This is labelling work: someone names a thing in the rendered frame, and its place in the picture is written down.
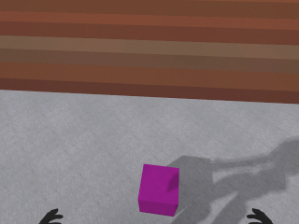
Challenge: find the carton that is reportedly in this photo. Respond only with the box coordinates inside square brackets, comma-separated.
[137, 163, 179, 217]

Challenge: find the right robot hand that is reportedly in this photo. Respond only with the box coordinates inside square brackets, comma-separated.
[247, 208, 273, 224]

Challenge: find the left robot hand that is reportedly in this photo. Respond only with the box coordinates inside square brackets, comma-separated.
[39, 208, 64, 224]

